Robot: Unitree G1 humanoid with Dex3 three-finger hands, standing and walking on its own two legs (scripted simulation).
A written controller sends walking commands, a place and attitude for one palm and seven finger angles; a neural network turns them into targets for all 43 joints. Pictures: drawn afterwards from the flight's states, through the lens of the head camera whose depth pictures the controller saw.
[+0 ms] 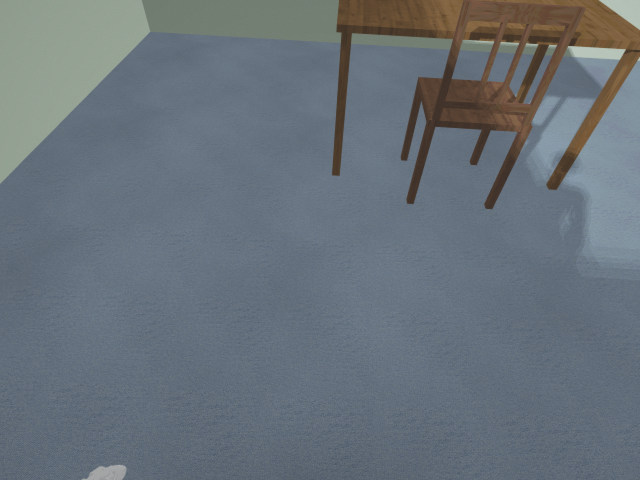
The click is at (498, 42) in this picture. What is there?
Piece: chair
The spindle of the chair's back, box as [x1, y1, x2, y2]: [474, 22, 507, 102]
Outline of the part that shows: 507,23 500,23 474,99 475,102 479,101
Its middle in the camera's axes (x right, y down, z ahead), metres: +0.60 -0.62 +1.38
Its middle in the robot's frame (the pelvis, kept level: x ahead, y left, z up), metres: +1.47 -0.53 -0.09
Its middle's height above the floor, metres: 0.68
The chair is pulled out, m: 0.00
